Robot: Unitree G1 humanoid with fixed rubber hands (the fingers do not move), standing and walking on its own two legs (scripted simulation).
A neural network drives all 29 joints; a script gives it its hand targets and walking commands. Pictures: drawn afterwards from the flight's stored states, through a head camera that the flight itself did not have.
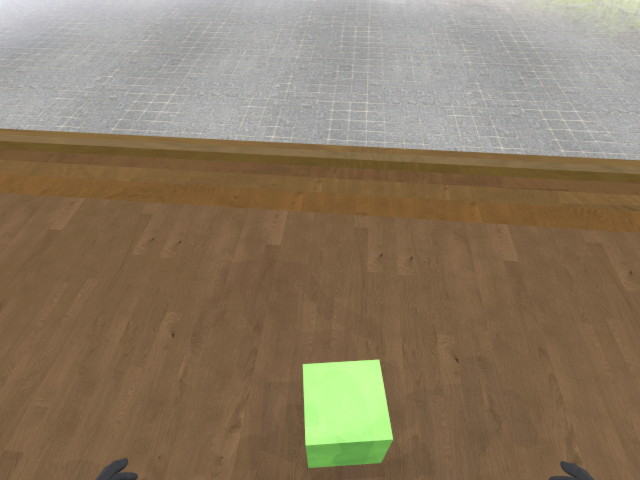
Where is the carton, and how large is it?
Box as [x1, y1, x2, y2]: [303, 360, 392, 467]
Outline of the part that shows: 378,360 303,364 305,444 308,467 373,463 381,461 392,440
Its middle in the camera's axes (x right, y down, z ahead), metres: +0.07 +0.50 +1.07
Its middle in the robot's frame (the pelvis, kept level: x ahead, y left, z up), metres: +0.39 -0.03 -0.66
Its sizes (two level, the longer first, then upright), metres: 0.210 0.200 0.250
